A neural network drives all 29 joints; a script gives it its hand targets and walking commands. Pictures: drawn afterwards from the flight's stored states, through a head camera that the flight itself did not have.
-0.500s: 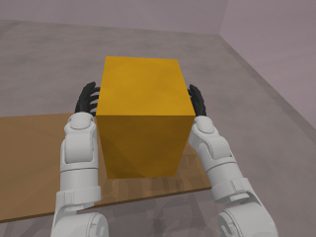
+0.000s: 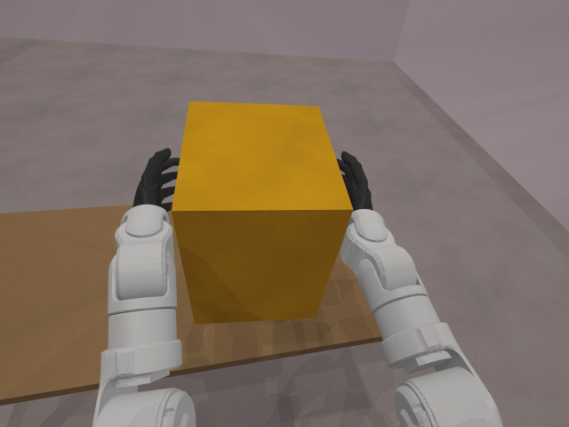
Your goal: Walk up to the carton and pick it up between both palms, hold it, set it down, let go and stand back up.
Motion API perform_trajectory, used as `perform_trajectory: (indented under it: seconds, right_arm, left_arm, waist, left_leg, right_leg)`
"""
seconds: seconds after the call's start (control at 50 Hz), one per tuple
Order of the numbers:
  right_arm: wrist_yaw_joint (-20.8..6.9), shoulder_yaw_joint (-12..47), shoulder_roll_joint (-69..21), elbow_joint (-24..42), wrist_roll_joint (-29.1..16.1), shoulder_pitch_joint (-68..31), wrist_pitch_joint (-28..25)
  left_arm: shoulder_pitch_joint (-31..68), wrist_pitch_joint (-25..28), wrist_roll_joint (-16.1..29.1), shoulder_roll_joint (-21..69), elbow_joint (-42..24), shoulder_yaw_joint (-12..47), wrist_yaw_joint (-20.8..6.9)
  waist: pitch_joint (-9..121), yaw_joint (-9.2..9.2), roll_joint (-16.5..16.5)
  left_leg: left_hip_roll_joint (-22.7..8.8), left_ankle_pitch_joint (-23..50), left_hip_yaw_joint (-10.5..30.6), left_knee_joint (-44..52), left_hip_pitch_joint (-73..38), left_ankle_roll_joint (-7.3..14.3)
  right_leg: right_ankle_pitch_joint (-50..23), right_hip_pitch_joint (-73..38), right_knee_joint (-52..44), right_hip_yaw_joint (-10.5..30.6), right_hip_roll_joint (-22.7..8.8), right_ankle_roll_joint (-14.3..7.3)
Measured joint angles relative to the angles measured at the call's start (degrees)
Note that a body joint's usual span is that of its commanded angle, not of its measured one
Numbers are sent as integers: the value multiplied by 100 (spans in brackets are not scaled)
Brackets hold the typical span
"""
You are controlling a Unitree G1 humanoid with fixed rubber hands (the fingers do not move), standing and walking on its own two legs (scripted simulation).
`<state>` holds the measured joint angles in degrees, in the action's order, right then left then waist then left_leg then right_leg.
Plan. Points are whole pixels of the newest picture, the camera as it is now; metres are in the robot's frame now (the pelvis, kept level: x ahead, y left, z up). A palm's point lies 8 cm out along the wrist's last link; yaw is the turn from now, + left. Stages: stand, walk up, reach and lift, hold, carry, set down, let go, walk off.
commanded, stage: hold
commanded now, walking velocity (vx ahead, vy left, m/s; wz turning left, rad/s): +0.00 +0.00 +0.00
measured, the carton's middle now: (256, 216) +0.37 +0.02 +0.15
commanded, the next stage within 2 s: none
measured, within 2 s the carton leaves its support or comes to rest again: neither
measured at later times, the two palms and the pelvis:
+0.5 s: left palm (151, 207) +0.36 +0.15 +0.18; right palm (353, 210) +0.35 -0.12 +0.18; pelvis +0.00 +0.00 +0.00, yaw +0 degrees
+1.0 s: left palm (150, 208) +0.35 +0.15 +0.18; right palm (352, 209) +0.35 -0.12 +0.18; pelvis +0.00 +0.00 +0.00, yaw +0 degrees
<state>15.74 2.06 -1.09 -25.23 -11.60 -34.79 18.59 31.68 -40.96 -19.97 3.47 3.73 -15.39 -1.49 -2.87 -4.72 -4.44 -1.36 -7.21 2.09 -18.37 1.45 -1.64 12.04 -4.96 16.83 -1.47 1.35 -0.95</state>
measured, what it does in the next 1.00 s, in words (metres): stands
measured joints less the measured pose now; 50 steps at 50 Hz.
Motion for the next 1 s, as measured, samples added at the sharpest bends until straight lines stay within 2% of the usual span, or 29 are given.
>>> perform_trajectory:
  seconds: [0.48,1.0]
  right_arm:
    - [-36,-170,-63,-302,163,-163,-34]
    - [-26,-91,-39,-98,36,-45,-52]
  left_arm:
    - [261,73,-30,-29,413,-122,-42]
    - [68,22,20,-5,101,-21,18]
  waist:
    - [26,37,18]
    - [4,32,7]
  left_leg:
    - [18,76,-30,55,74,28]
    - [15,7,-19,6,52,15]
  right_leg:
    - [-26,132,52,24,-22,11]
    - [2,67,18,10,-19,10]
